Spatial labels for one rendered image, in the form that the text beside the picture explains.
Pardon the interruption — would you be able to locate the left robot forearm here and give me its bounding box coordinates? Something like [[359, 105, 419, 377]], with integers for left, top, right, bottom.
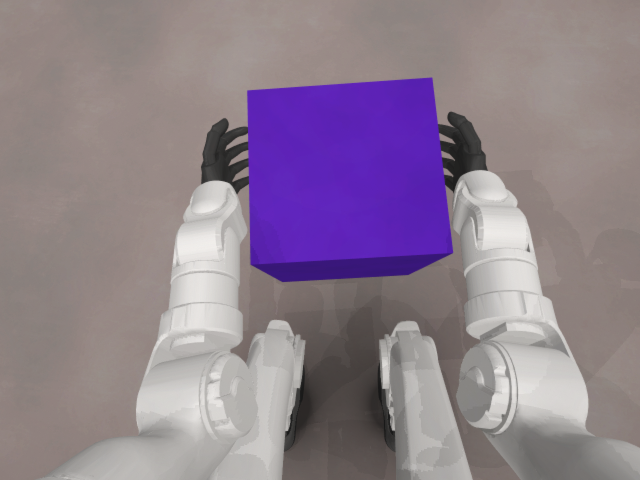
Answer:
[[136, 181, 247, 426]]

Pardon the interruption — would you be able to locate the left robot upper arm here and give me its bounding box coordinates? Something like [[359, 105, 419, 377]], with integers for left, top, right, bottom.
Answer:
[[35, 350, 258, 480]]

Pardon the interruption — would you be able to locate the right robot forearm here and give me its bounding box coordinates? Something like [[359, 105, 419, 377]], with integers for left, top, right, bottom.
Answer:
[[451, 170, 588, 418]]

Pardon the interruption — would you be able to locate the left robot foot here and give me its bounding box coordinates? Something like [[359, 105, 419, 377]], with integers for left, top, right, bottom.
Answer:
[[284, 365, 305, 452]]

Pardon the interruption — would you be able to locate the carton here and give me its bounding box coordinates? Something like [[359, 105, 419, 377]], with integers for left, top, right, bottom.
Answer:
[[247, 78, 453, 282]]

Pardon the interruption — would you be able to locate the right robot upper arm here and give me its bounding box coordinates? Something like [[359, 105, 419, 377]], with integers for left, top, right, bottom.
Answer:
[[456, 340, 640, 480]]

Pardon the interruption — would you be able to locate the robot left hand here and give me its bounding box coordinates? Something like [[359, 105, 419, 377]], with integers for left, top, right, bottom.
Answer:
[[201, 118, 249, 194]]

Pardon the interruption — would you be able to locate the robot right hand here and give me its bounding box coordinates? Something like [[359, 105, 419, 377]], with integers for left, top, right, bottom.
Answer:
[[438, 112, 488, 194]]

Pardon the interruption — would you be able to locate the robot left thigh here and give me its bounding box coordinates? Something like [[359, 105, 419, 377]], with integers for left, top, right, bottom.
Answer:
[[207, 328, 305, 480]]

